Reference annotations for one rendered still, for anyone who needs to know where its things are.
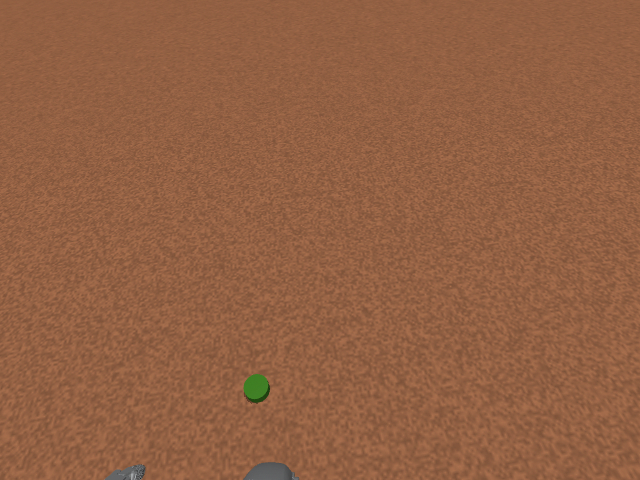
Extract tin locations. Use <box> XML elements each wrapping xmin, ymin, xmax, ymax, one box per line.
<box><xmin>244</xmin><ymin>374</ymin><xmax>270</xmax><ymax>403</ymax></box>

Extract left robot hand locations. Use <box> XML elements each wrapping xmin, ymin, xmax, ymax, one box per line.
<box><xmin>104</xmin><ymin>464</ymin><xmax>145</xmax><ymax>480</ymax></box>

